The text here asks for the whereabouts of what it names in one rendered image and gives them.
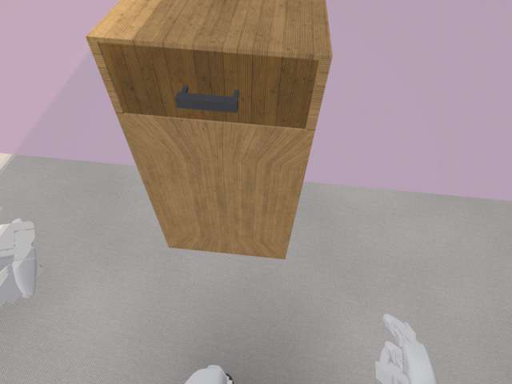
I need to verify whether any drawer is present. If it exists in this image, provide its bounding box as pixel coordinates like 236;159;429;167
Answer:
99;42;319;129

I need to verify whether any handle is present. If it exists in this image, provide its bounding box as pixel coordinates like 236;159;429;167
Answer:
175;86;239;113

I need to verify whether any cabinet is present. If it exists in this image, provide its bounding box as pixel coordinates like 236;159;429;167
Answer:
86;0;333;259

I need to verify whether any robot right hand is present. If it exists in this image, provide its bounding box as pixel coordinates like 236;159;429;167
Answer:
375;314;438;384

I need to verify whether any robot left hand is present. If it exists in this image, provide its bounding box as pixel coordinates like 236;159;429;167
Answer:
0;218;43;309

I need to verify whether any left robot shin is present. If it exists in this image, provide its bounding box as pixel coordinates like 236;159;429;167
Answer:
207;365;225;374

